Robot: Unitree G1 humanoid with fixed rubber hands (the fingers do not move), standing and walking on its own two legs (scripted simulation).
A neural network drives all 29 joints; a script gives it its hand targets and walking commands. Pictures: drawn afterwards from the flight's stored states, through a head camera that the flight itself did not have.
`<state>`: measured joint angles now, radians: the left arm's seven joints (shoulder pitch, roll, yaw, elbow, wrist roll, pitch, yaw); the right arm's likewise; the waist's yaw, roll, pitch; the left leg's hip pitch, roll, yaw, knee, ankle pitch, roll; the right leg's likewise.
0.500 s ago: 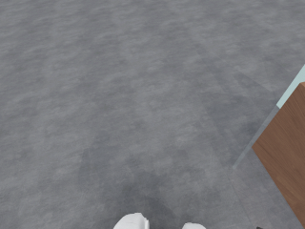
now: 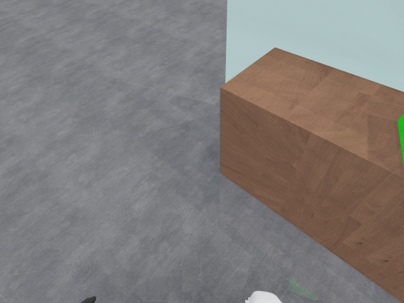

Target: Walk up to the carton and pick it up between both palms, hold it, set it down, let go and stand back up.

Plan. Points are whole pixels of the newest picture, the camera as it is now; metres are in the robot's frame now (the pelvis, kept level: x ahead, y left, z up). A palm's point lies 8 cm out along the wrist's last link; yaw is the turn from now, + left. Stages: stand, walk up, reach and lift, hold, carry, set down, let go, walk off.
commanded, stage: walk up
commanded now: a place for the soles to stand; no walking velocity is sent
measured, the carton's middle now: out of the picture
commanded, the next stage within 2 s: none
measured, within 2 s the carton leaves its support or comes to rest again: neither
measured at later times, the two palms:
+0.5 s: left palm (160, 246) +0.26 +0.12 -0.12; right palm out of the picture +0.07 -0.37 -0.09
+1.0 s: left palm (238, 186) +0.41 -0.08 -0.11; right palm out of the picture +0.13 -0.52 -0.10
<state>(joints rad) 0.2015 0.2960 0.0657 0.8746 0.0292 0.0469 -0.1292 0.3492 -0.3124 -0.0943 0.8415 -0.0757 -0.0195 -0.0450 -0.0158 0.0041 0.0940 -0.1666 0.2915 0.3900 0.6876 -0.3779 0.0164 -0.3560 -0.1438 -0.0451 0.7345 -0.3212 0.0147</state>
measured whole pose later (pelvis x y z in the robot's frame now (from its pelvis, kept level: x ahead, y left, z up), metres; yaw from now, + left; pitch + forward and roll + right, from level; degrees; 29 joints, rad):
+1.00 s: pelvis +0.22 -0.26 +0.00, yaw -36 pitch -3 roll +0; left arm 0.30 0.25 0.03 0.78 0.03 0.02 -0.03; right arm 0.38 -0.25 -0.04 0.64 -0.02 -0.04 0.01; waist 0.04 0.02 0.09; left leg -0.42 0.07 0.08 0.78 -0.38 0.01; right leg -0.31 0.05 0.02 0.71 -0.35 -0.04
